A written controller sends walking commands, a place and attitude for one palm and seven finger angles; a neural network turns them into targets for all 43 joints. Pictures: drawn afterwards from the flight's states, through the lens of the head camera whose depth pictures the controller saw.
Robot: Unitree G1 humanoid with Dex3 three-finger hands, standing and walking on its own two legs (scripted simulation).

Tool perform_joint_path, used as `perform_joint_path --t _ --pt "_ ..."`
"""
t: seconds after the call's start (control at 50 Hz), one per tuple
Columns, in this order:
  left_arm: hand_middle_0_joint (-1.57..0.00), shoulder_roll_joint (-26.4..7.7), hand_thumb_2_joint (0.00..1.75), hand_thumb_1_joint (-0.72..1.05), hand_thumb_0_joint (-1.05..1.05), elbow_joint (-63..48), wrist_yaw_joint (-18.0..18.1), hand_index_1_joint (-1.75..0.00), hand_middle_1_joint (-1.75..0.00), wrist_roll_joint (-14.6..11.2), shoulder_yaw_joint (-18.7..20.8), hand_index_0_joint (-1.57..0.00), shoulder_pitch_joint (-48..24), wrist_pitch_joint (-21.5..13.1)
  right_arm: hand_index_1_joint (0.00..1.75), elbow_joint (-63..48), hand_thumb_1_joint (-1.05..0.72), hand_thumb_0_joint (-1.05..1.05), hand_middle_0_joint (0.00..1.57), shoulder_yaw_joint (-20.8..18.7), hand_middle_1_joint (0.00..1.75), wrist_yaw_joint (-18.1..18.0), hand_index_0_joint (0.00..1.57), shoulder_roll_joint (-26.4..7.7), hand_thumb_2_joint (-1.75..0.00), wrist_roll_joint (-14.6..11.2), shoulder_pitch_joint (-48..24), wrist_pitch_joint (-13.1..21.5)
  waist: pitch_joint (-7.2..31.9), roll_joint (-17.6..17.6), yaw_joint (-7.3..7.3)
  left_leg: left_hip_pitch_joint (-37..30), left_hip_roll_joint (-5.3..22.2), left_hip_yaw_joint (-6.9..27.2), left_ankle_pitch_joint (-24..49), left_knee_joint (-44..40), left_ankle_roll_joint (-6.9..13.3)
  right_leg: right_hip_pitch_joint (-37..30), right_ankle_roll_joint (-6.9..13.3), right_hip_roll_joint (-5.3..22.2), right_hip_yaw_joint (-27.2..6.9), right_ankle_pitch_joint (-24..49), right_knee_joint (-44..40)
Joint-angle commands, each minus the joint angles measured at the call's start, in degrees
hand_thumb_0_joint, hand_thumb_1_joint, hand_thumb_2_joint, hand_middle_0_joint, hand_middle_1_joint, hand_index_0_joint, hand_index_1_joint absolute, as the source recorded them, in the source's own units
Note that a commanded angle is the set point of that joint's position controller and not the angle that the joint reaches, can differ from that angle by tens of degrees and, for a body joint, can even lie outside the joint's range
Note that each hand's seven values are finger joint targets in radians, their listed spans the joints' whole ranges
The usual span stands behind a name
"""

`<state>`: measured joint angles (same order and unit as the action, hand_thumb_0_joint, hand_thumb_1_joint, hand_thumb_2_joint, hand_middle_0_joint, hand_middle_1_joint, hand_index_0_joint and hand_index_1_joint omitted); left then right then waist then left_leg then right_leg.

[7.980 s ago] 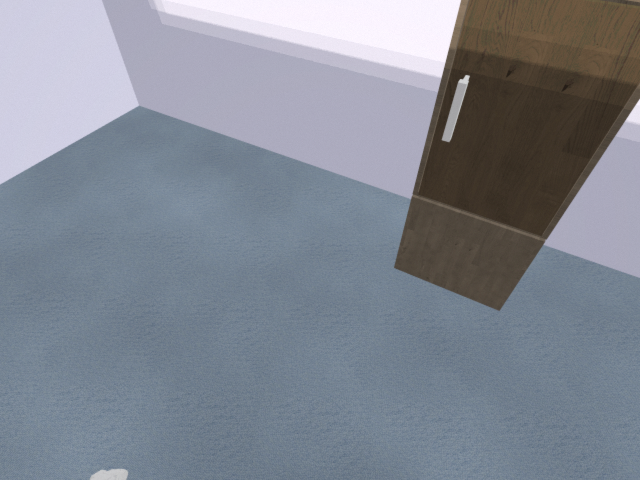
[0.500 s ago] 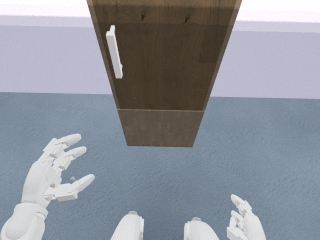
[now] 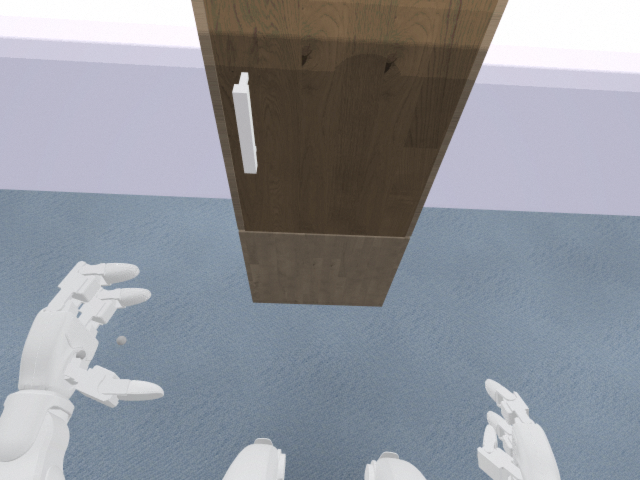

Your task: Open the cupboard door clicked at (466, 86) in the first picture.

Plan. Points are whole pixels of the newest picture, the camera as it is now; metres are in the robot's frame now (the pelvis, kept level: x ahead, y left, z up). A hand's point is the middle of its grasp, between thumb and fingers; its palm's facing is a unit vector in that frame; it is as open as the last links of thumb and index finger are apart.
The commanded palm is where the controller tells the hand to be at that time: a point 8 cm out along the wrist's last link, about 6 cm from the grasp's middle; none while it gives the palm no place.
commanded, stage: raise the hand with hooked fingers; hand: left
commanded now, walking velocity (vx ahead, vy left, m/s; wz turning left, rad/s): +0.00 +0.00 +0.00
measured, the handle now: (247, 125) +0.62 +0.17 +0.05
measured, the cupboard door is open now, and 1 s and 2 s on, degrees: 0 0 0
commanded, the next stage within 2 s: move the hooked fingers beside the handle in 0.86 s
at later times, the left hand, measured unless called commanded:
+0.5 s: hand (108, 290) +0.30 +0.27 +0.07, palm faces +0.04 -1.00 -0.04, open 14.0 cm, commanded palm +0.27 +0.31 +0.07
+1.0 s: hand (115, 294) +0.30 +0.26 +0.06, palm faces +0.06 -1.00 -0.04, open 14.0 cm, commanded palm +0.28 +0.31 +0.07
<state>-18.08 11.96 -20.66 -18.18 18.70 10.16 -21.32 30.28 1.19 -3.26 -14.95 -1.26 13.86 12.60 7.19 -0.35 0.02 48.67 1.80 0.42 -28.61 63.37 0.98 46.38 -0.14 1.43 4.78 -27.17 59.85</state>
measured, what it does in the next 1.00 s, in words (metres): stands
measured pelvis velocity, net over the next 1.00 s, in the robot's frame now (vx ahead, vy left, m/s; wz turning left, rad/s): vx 0.01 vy -0.01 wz -0.01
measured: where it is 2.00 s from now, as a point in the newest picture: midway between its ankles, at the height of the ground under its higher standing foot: outside the picture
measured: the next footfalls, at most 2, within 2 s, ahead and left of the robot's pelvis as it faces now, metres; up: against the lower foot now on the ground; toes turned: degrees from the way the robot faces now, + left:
none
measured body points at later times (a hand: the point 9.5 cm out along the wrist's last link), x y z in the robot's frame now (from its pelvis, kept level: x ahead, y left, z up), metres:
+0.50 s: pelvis +0.01 +0.00 +0.01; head +0.08 +0.01 +0.46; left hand +0.29 +0.32 +0.07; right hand +0.15 -0.26 -0.07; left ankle +0.02 +0.10 -0.66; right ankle +0.02 -0.13 -0.66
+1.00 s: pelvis +0.01 -0.01 +0.01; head +0.08 +0.00 +0.46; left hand +0.29 +0.31 +0.07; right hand +0.17 -0.25 -0.07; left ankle +0.02 +0.10 -0.66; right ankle +0.02 -0.13 -0.66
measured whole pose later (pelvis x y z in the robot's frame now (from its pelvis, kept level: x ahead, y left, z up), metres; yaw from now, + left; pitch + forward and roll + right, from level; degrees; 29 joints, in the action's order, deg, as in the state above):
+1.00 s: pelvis +0.01 -0.01 +0.01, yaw -1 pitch +14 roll -2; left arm -21.8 25.4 -26.9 -19.7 24.7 -1.3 -20.4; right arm 31.3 2.3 -3.5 -15.0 -1.6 15.1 9.5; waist 6.5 -0.8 -0.5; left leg 45.6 2.4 -0.1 -27.5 59.3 0.3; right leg 44.0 0.4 0.6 4.2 -26.2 56.5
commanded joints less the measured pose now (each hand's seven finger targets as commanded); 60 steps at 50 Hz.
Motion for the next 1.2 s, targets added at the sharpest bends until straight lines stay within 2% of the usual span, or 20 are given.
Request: perform_joint_path --t 0.0,0.14,0.2,0.34,0.38,0.44,0.5,0.56,0.58,0.62,0.76,0.8,0.86,0.9,0.94,0.98,1.02,1.06,1.1,1.18 --pt "-0.30 -12.24 0.30 -0.50 0.00 -9.66 -1.31 -1.20 -1.20 -1.85 6.25 -0.30 -9.83 -2.40 0.30 -7.33 -0.90 0.00 0.20 -3.22 0.30 -0.97 0.20 -8.80 -0.90 -0.38 0.34 2.05 12.38 -5.26 -0.48 -11.20 -1.52 2.59 14.19 -12.00 -0.44 -6.46 1.92 -3.27 -0.34 9.25 -7.74" --pt "-0.30 -14.54 0.30 -0.50 0.00 -6.24 -3.62 -1.20 -1.20 -2.06 7.87 -0.30 -14.65 -1.29 0.30 -6.63 -0.90 0.00 0.20 -2.78 0.30 -1.03 0.20 -8.73 -0.90 -0.50 0.47 1.83 14.00 -6.59 -0.34 -13.55 -1.41 2.58 17.64 -12.50 -0.70 -7.94 1.96 -3.20 -0.40 12.17 -8.37" --pt "-0.30 -16.31 0.30 -0.50 0.00 -3.73 -4.37 -1.20 -1.20 -2.57 9.41 -0.30 -15.99 -0.72 0.30 -6.44 -0.90 0.00 0.20 -2.82 0.30 -1.20 0.20 -9.11 -0.90 -0.50 0.99 1.52 14.14 -4.47 -0.39 -13.18 -1.39 2.51 18.84 -12.34 -0.60 -8.86 1.96 -3.41 -0.54 13.48 -8.52" --pt "-0.30 -19.29 0.30 -0.50 0.00 0.37 -6.22 -1.20 -1.20 -3.15 11.75 -0.30 -21.21 -0.70 0.30 -5.74 -0.90 0.00 0.20 -2.83 0.30 -1.29 0.20 -9.37 -0.90 -0.60 1.49 0.86 15.29 -5.00 -0.39 -13.21 -1.61 1.63 18.81 -12.83 -0.23 -11.03 1.78 -3.08 -1.49 14.50 -9.83" --pt "-0.30 -17.40 0.30 -0.50 0.00 1.64 -6.65 -1.20 -1.20 -3.41 10.57 -0.30 -19.08 -0.58 0.30 -6.11 -0.90 0.00 0.20 -2.96 0.30 -1.04 0.20 -9.24 -0.90 -0.70 1.57 0.73 14.90 -4.36 -0.18 -12.98 -1.69 1.39 18.90 -13.14 -0.21 -11.42 1.68 -3.03 -1.41 14.68 -10.13" --pt "-0.30 -17.67 0.30 -0.50 0.00 1.84 -6.96 -1.20 -1.20 -3.68 10.91 -0.30 -17.72 -0.84 0.30 -6.29 -0.90 0.00 0.20 -3.30 0.30 -0.64 0.20 -9.42 -0.90 -0.72 2.01 0.43 15.49 -3.64 0.07 -12.98 -1.68 1.12 20.34 -12.92 -0.16 -12.20 1.60 -3.08 -1.59 16.34 -9.99" --pt "-0.30 -18.21 0.30 -0.50 0.00 2.75 -6.37 -1.20 -1.20 -3.67 11.42 -0.30 -18.91 -1.05 0.30 -6.54 -0.90 0.00 0.20 -3.28 0.30 -0.58 0.20 -9.58 -0.90 -0.64 1.82 0.00 12.32 -2.88 -0.28 -10.86 -1.78 0.93 17.01 -13.14 0.02 -11.27 1.68 -3.17 -1.95 13.49 -10.72" --pt "-0.30 -18.57 0.30 -0.50 0.00 0.88 -5.51 -1.20 -1.20 -3.26 11.94 -0.30 -19.52 -2.26 0.30 -6.71 -0.90 0.00 0.20 -3.45 0.30 -0.55 0.20 -9.21 -0.90 -0.68 1.75 -0.17 14.53 -4.85 -0.10 -11.99 -1.87 0.54 16.77 -13.32 0.07 -11.94 1.45 -2.88 -2.47 13.22 -10.73" --pt "-0.30 -18.67 0.30 -0.50 0.00 1.14 -5.21 -1.20 -1.20 -3.21 12.16 -0.30 -19.49 -2.45 0.30 -6.69 -0.90 0.00 0.20 -3.43 0.30 -0.61 0.20 -9.22 -0.90 -0.63 1.89 -0.27 14.46 -3.80 -0.27 -11.76 -1.81 0.56 17.06 -13.26 0.13 -12.05 1.37 -2.91 -2.38 13.69 -10.67" --pt "-0.30 -18.96 0.30 -0.50 0.00 -0.11 -5.05 -1.20 -1.20 -2.99 11.97 -0.30 -20.27 -3.34 0.30 -6.49 -0.90 0.00 0.20 -3.37 0.30 -0.62 0.20 -9.04 -0.90 -0.59 1.83 -0.29 15.12 -6.01 -0.29 -12.65 -1.78 0.51 17.91 -13.09 0.05 -11.98 1.54 -3.01 -2.57 14.44 -10.34" --pt "-0.30 -18.35 0.30 -0.50 0.00 1.53 -5.62 -1.20 -1.20 -3.14 11.54 -0.30 -20.18 -2.96 0.30 -6.16 -0.90 0.00 0.20 -3.14 0.30 -0.90 0.20 -8.96 -0.90 -0.70 1.36 -0.55 14.62 -5.98 -0.50 -11.94 -1.81 0.46 16.73 -13.03 0.08 -12.02 1.33 -2.86 -2.77 14.09 -10.59" --pt "-0.30 -17.62 0.30 -0.50 0.00 2.26 -5.94 -1.20 -1.20 -3.43 10.69 -0.30 -20.83 -2.65 0.30 -6.31 -0.90 0.00 0.20 -3.02 0.30 -0.99 0.20 -9.05 -0.90 -0.74 1.32 -0.58 12.91 -4.60 -0.89 -11.36 -1.74 0.66 15.80 -13.01 0.17 -11.41 1.46 -3.06 -2.72 13.09 -10.95" --pt "-0.30 -17.97 0.30 -0.50 0.00 1.88 -5.86 -1.20 -1.20 -2.82 10.80 -0.30 -20.57 -2.55 0.30 -6.47 -0.90 0.00 0.20 -3.04 0.30 -1.03 0.20 -8.96 -0.90 -0.81 1.33 -0.61 14.09 -5.36 -0.68 -12.65 -1.69 0.76 16.42 -13.36 0.10 -11.07 1.37 -2.96 -2.30 13.54 -10.64" --pt "-0.30 -17.94 0.30 -0.50 0.00 1.62 -6.00 -1.20 -1.20 -3.31 10.96 -0.30 -20.80 -2.68 0.30 -6.41 -0.90 0.00 0.20 -2.99 0.30 -1.10 0.20 -9.03 -0.90 -0.62 1.45 -0.50 14.70 -3.80 -0.81 -12.39 -1.75 0.83 17.46 -12.74 0.21 -11.83 1.39 -3.15 -2.44 14.92 -10.28" --pt "-0.30 -17.91 0.30 -0.50 0.00 1.55 -6.11 -1.20 -1.20 -3.22 11.03 -0.30 -20.75 -2.86 0.30 -6.38 -0.90 0.00 0.20 -2.95 0.30 -1.02 0.20 -8.89 -0.90 -0.73 1.27 -0.51 14.81 -5.03 -0.61 -12.81 -1.71 0.79 17.63 -12.89 0.05 -11.51 1.38 -3.03 -2.35 15.02 -10.17" --pt "-0.30 -16.76 0.30 -0.50 0.00 2.71 -5.83 -1.20 -1.20 -3.00 9.81 -0.30 -23.39 -2.71 0.30 -6.10 -0.90 0.00 0.20 -2.89 0.30 -1.12 0.20 -8.89 -0.90 -0.74 1.23 -0.49 13.48 -4.12 -1.41 -12.03 -1.65 0.99 15.80 -12.84 0.02 -9.94 1.25 -2.97 -2.17 13.26 -10.28" --pt "-0.30 -18.55 0.30 -0.50 0.00 5.54 -5.84 -1.20 -1.20 -2.42 10.40 -0.30 -29.54 -2.64 0.30 -4.89 -0.90 0.00 0.20 -2.87 0.30 -1.61 0.20 -9.40 -0.90 -0.72 1.81 -0.70 12.48 -2.21 -2.54 -10.22 -1.50 1.04 13.75 -11.94 0.17 -8.80 1.15 -2.95 -2.81 11.61 -10.32" --pt "-0.30 -16.65 0.30 -0.50 0.00 6.16 -6.01 -1.20 -1.20 -1.80 7.96 -0.30 -32.31 -2.72 0.30 -4.70 -0.90 0.00 0.20 -2.73 0.30 -1.81 0.20 -9.11 -0.90 -0.78 1.80 -0.60 13.68 -4.61 -2.61 -11.15 -1.62 1.01 13.57 -12.02 0.20 -8.50 1.29 -2.65 -3.02 11.39 -10.24" --pt "-0.30 -17.95 0.30 -0.50 0.00 5.50 -5.96 -1.20 -1.20 -1.15 7.93 -0.30 -34.23 -2.78 0.30 -4.52 -0.90 0.00 0.20 -2.80 0.30 -1.89 0.20 -9.30 -0.90 -0.53 2.26 -0.54 16.15 -6.08 -2.21 -12.42 -1.50 1.14 15.92 -11.53 0.17 -8.85 1.59 -2.72 -3.01 13.35 -9.33" --pt "-0.30 -19.94 0.30 -0.50 0.00 8.61 -4.93 -1.20 -1.20 -0.25 9.61 -0.30 -36.15 -2.27 0.30 -4.07 -0.90 0.00 0.20 -2.77 0.30 -1.64 0.20 -9.17 -0.90 -0.56 2.61 -1.37 16.94 -4.98 -1.78 -11.79 -1.43 1.04 16.73 -11.96 0.02 -10.21 1.40 -2.55 -2.98 14.33 -9.47"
